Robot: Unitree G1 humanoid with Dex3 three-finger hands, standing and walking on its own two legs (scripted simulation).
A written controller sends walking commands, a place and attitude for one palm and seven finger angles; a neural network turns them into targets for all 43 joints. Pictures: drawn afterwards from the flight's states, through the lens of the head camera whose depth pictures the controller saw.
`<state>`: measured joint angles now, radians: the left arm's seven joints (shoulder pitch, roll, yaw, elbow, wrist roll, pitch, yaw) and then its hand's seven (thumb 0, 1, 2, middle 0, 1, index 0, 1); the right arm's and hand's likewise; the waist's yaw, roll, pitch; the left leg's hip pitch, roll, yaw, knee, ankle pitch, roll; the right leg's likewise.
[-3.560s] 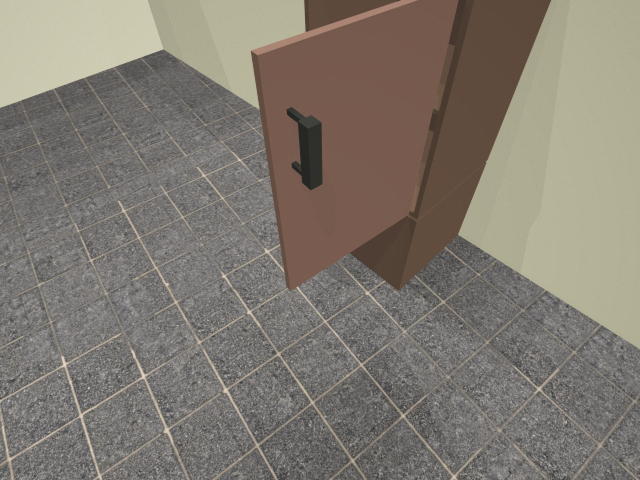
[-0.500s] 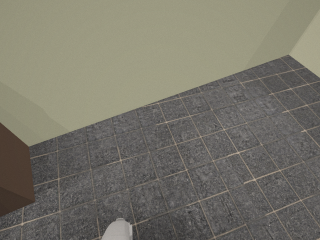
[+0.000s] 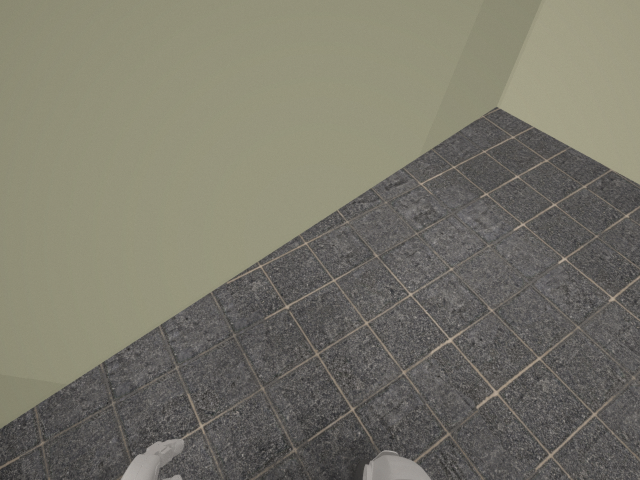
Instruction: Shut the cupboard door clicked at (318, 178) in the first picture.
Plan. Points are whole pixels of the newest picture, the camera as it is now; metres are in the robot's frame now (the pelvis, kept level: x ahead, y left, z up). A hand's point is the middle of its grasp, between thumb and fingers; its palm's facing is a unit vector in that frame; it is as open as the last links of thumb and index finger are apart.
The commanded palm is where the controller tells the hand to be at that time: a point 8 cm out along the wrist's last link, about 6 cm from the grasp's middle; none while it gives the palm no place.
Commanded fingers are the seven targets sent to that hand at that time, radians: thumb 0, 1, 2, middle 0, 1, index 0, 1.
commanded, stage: walk to a spot facing it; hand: left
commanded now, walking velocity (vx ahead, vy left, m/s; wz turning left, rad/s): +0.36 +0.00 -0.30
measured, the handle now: out of the picture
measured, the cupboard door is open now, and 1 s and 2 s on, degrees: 84 84 84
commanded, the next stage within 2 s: turn to face it in 0.28 s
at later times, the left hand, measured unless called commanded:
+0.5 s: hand (213, 418) +0.23 +0.18 -0.19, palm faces +0.01 -0.99 -0.17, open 7.3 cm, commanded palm none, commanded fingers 0.00 0.90 0.90 -0.20 -0.30 -0.20 -0.30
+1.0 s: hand (236, 327) +0.37 +0.15 -0.16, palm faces +0.28 -0.93 -0.21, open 7.4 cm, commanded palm none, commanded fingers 0.00 0.90 0.90 -0.20 -0.30 -0.20 -0.30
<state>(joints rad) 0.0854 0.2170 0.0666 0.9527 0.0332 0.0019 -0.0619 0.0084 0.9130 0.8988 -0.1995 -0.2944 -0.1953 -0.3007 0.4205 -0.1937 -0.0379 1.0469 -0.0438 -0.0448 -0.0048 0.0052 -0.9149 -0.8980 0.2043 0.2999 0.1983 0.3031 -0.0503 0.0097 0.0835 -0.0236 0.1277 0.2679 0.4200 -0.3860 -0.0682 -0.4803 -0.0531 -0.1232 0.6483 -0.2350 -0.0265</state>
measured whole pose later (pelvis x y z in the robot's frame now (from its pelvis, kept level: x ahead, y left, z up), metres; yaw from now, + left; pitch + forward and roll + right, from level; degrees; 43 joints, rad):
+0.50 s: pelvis +0.24 -0.01 -0.01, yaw -3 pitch +0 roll +0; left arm 0.32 0.19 0.04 1.11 0.00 -0.04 0.00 0.00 0.92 0.90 -0.20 -0.30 -0.20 -0.30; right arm 0.14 -0.16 -0.03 0.99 -0.03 -0.07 0.00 0.00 -0.91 -0.90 0.20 0.30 0.20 0.30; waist 0.01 -0.04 0.06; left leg -0.38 0.06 0.13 0.60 -0.21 0.03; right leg -0.18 0.00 -0.06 0.82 -0.51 -0.01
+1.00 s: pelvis +0.34 -0.05 +0.01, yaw +17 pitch +1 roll +2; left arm 0.17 0.19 0.05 0.94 0.03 -0.01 0.02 0.00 0.91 0.90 -0.21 -0.30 -0.20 -0.30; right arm 0.18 -0.23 -0.08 0.98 -0.02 0.06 0.02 0.01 -0.91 -0.90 0.20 0.30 0.19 0.30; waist -0.02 -0.05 0.07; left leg -0.43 0.04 0.10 0.88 -0.46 -0.06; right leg -0.21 -0.13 -0.19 0.51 -0.30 0.01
